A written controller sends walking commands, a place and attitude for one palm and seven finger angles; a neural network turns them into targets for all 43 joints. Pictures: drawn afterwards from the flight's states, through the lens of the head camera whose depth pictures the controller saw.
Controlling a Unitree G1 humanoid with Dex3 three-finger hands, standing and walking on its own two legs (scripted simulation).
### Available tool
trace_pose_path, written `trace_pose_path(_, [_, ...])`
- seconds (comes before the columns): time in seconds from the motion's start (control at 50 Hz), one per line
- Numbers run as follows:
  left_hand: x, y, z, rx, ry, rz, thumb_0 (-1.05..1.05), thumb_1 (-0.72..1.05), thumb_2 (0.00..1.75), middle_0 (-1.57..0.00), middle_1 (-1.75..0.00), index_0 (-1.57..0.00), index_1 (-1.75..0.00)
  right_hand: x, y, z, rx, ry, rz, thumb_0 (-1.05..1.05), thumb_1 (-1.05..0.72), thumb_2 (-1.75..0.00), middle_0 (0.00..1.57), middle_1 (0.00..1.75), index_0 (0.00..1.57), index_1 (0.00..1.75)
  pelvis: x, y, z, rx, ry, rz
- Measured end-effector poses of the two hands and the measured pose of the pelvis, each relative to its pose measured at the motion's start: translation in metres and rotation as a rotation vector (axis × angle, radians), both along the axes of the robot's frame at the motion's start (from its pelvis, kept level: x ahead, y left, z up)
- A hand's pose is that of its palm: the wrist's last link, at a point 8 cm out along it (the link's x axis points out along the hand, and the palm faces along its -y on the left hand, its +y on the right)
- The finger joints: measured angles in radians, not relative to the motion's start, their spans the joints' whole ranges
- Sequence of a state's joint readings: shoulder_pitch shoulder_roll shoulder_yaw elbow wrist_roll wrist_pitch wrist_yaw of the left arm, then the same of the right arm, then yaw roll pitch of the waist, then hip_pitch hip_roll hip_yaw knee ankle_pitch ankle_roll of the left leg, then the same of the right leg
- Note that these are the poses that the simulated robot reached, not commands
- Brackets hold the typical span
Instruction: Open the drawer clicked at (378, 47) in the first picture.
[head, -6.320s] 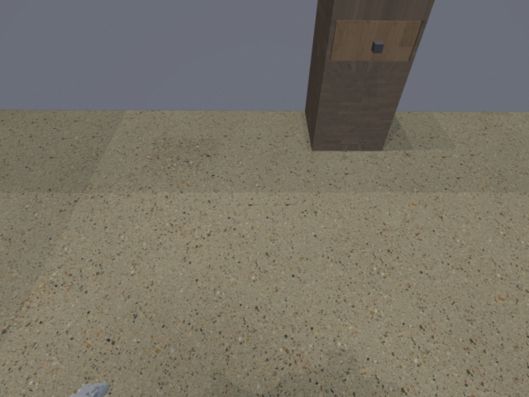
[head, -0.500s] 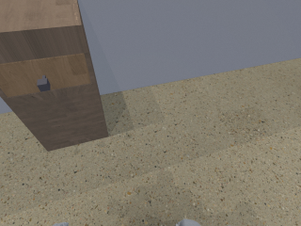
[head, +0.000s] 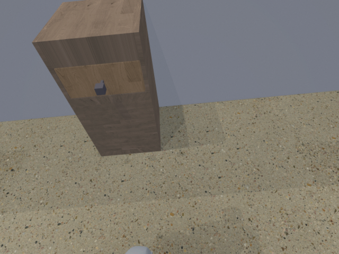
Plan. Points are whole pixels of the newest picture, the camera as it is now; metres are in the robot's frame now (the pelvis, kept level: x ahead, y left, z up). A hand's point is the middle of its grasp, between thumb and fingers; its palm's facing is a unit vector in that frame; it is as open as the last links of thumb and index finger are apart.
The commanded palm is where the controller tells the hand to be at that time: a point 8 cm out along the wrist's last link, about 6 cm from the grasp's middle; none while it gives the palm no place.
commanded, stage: take the last steps up to it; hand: left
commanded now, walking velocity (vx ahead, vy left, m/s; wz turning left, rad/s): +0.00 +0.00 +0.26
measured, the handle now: (101, 86) +0.83 +0.38 -0.12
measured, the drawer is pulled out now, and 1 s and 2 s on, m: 0.00 0.00 0.00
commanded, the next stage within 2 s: come to a stop and stand still in 1.18 s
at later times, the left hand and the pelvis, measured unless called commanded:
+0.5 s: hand out of the picture +0.04 +0.27 -0.18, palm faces +0.14 -0.97 -0.18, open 7.3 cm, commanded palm none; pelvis +0.04 +0.08 +0.00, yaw +6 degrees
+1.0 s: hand (103, 213) +0.26 +0.23 -0.16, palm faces +0.16 -0.96 -0.23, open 7.1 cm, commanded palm none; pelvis +0.21 +0.04 +0.00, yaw +7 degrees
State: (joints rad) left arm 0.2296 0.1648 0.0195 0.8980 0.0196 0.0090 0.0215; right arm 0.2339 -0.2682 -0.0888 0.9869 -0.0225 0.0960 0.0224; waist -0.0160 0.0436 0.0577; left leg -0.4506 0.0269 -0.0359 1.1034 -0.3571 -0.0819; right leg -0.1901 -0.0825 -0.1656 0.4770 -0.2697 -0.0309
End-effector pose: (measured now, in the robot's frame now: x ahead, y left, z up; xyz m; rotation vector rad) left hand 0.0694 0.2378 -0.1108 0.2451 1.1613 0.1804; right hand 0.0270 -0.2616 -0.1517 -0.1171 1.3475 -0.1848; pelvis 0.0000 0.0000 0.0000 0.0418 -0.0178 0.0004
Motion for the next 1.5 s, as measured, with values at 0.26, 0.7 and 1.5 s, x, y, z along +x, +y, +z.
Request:
trace_pose_path(0.26, [-0.124, 0.060, -0.049, -0.085, 0.250, 0.209, 0.00, 0.91, 0.90, -0.20, -0.30, -0.20, -0.30, 0.081, 0.071, 0.023, -0.069, -0.172, 0.212, 0.00, -0.91, -0.90, 0.20, 0.30, 0.20, 0.30, -0.006, 0.048, -0.013, -0.044, 0.005, 0.064])
trace_pose_path(0.7, [0.099, 0.063, -0.034, -0.111, 0.031, 0.048, 0.01, 0.91, 0.90, -0.19, -0.30, -0.20, -0.30, -0.027, 0.117, 0.009, 0.018, 0.261, -0.002, 0.00, -0.91, -0.90, 0.20, 0.30, 0.20, 0.30, 0.101, 0.068, -0.009, -0.036, -0.008, 0.093])
trace_pose_path(1.5, [0.207, 0.083, -0.045, -0.165, 0.301, 0.231, 0.00, 0.91, 0.90, -0.19, -0.30, -0.20, -0.30, 0.415, 0.161, 0.024, -0.052, -0.163, 0.194, -0.03, -0.96, -0.90, 0.20, 0.30, 0.20, 0.30, 0.331, 0.111, -0.001, -0.055, -0.004, 0.101])
